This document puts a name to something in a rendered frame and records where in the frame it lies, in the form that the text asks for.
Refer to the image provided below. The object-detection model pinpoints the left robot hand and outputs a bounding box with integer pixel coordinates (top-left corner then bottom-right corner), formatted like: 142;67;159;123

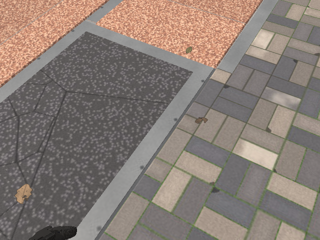
28;225;77;240

